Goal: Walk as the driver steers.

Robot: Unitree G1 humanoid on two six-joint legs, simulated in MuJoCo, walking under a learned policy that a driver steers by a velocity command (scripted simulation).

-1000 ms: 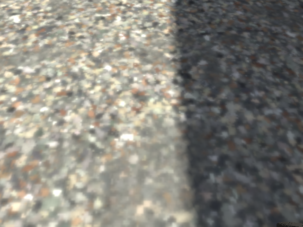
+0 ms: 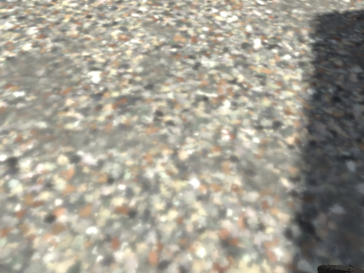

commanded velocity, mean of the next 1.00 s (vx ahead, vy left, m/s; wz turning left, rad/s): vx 0.50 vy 0.00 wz -0.32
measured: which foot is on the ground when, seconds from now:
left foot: down 0.00-0.48, up 0.50-0.92, down 0.94-1.00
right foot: up 0.00-0.44, down 0.46-0.94, up 0.96-1.00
